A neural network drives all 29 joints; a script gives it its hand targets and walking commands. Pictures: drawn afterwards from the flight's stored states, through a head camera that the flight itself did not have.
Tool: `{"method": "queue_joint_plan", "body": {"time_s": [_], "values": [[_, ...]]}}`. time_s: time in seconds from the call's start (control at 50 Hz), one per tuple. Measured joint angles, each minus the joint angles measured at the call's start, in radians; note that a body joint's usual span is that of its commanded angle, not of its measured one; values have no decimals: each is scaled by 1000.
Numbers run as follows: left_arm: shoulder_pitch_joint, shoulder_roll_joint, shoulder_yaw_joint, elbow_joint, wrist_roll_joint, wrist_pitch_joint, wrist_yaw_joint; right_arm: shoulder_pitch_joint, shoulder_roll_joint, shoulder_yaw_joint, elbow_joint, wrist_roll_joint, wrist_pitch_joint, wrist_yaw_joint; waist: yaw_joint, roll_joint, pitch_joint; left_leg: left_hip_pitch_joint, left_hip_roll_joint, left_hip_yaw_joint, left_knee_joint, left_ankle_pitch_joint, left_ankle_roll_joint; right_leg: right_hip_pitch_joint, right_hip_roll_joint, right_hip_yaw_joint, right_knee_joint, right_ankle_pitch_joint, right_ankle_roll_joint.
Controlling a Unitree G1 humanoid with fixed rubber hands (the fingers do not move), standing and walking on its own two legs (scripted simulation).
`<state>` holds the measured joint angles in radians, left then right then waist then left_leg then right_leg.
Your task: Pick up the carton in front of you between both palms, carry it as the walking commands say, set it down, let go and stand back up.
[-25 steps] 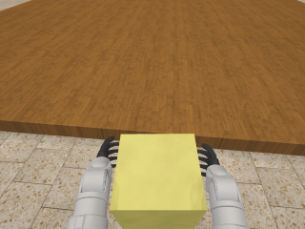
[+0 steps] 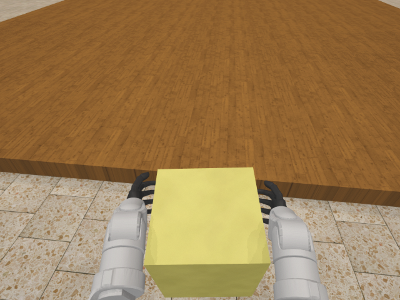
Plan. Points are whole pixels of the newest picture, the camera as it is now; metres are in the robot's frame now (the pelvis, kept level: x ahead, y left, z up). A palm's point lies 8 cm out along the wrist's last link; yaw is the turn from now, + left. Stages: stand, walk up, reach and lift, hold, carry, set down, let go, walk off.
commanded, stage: hold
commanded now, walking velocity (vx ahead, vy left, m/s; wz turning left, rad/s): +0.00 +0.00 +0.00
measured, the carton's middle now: (206, 235) +0.29 +0.00 -0.04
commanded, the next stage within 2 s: carry in 0.22 s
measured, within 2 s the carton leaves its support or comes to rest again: neither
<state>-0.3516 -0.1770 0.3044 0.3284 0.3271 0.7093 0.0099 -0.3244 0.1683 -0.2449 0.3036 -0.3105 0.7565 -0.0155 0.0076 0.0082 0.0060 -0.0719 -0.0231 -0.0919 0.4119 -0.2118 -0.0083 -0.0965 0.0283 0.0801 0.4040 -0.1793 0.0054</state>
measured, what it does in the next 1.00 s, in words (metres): walks ahead: right foot, then left foot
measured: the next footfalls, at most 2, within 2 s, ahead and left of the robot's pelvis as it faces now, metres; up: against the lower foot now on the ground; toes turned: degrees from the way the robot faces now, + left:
right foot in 0.68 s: +0.20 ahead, -0.08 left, +0.00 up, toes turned -7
left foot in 0.92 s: +0.36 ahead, +0.16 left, +0.00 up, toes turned +14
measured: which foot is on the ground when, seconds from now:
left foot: down 0.00-0.70, up 0.72-0.90, down 0.92-1.00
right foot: down 0.00-0.44, up 0.46-0.66, down 0.68-0.96, up 0.98-1.00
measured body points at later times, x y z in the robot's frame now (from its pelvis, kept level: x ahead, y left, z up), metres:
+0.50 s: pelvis +0.06 +0.03 -0.01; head +0.02 +0.03 +0.44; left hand +0.34 +0.20 +0.07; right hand +0.35 -0.10 +0.07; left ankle +0.02 +0.13 -0.74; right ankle +0.04 -0.11 -0.73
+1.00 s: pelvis +0.31 +0.07 -0.02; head +0.28 +0.08 +0.43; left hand +0.55 +0.25 +0.07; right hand +0.57 -0.06 +0.07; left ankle +0.33 +0.15 -0.74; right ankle +0.17 -0.07 -0.72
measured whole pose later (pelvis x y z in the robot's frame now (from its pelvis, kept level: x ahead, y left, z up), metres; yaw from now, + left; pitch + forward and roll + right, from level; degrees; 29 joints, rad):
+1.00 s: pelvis +0.31 +0.07 -0.02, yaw +2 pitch +4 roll +0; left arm -0.01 -0.13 0.08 -0.49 0.03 1.23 0.18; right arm -0.04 0.13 -0.04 -0.42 -0.01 1.21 -0.17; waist 0.02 -0.03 -0.16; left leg -0.39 0.04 0.23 0.60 -0.26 0.07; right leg -0.20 -0.11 -0.12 0.74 -0.50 0.04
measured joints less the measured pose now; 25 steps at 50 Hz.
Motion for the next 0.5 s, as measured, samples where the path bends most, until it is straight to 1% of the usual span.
{"method": "queue_joint_plan", "body": {"time_s": [0.12,0.24,0.28,0.3,0.34,0.36,0.4,0.42,0.44,0.46,0.5], "values": [[20,6,-12,-12,0,13,-12,16,-4,16,0,7,8,-1,1,-1,-7,16,4,-5,-19,0,-2,20,2,-5,-23,1,-2],[63,18,-51,-53,-19,32,-15,60,-16,56,-38,29,21,-8,-1,2,-4,31,3,-9,-41,4,0,38,-1,-8,-50,6,-1],[71,21,-64,-74,-35,44,-7,73,-19,69,-63,38,32,-12,-6,0,-26,-16,0,-12,-4,-11,0,-4,-3,-14,-18,-9,1],[77,22,-75,-89,-43,50,1,82,-21,76,-83,47,39,-17,-8,-1,-37,-45,-1,-12,31,-48,1,-27,-4,-19,6,-35,1],[92,26,-103,-135,-64,71,20,104,-26,92,-135,72,59,-29,-18,-4,-64,-107,9,0,100,-166,3,-65,-6,-36,37,-98,-2],[96,27,-114,-165,-73,87,25,112,-27,95,-166,85,70,-32,-23,-10,-74,-138,14,16,134,-186,2,-79,-11,-45,42,-102,-3],[100,27,-133,-233,-90,122,33,119,-29,95,-230,113,96,-38,-32,-23,-88,-171,22,58,138,-169,5,-108,-26,-59,62,-81,-1],[105,28,-142,-267,-97,138,40,120,-28,99,-259,125,110,-45,-32,-29,-95,-177,17,66,129,-126,9,-123,-34,-60,83,-84,3],[116,31,-146,-304,-104,155,42,120,-28,107,-282,137,125,-50,-28,-35,-105,-177,11,76,122,-84,15,-137,-41,-54,111,-108,6],[134,35,-146,-344,-112,174,44,120,-28,120,-301,149,142,-55,-23,-38,-120,-178,6,88,121,-72,25,-158,-50,-52,152,-166,2],[177,42,-145,-431,-140,219,52,125,-28,155,-346,164,182,-68,-12,-19,-148,-167,15,111,108,-100,39,-210,-58,-87,242,-245,3]]}}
